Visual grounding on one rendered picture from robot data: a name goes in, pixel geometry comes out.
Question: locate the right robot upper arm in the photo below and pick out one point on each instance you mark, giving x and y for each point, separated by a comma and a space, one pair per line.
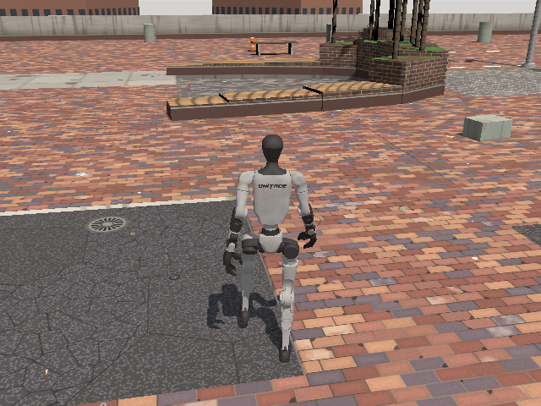
301, 192

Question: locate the robot left forearm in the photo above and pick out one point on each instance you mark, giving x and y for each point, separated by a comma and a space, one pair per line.
234, 232

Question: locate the robot right foot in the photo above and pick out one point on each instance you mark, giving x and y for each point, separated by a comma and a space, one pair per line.
284, 354

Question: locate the left robot hand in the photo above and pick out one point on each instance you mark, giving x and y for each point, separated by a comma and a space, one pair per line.
227, 261

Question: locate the robot right thigh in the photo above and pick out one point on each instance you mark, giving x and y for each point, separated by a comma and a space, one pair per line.
289, 255

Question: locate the right robot hand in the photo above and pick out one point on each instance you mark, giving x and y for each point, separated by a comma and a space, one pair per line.
305, 235

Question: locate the robot right forearm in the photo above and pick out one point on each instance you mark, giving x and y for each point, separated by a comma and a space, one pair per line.
308, 222

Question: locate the left robot upper arm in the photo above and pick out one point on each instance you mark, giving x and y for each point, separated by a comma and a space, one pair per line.
242, 193

